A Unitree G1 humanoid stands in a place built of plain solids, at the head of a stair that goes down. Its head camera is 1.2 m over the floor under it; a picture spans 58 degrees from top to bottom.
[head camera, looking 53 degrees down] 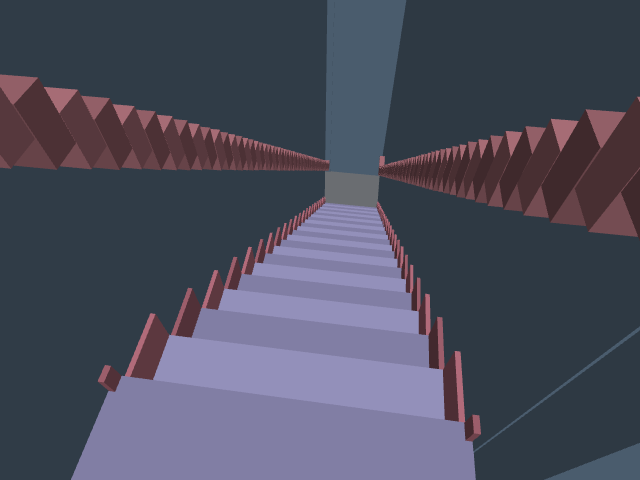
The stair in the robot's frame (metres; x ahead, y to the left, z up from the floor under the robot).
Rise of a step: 0.21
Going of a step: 0.22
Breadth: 0.99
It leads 8 degrees to the right of straight ahead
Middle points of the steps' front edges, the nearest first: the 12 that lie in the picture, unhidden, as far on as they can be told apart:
0.37 0.09 0.00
0.59 0.06 -0.21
0.81 0.03 -0.42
1.03 0.00 -0.63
1.25 -0.03 -0.85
1.47 -0.06 -1.06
1.69 -0.09 -1.27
1.91 -0.12 -1.48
2.13 -0.15 -1.69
2.35 -0.18 -1.91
2.57 -0.20 -2.12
2.79 -0.23 -2.33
